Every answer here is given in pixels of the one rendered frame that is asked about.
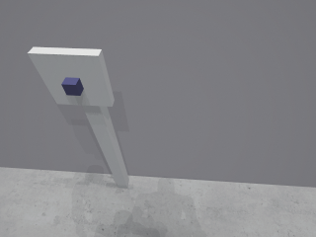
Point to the panel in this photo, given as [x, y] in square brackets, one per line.
[54, 64]

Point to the button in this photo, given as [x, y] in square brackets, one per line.
[72, 86]

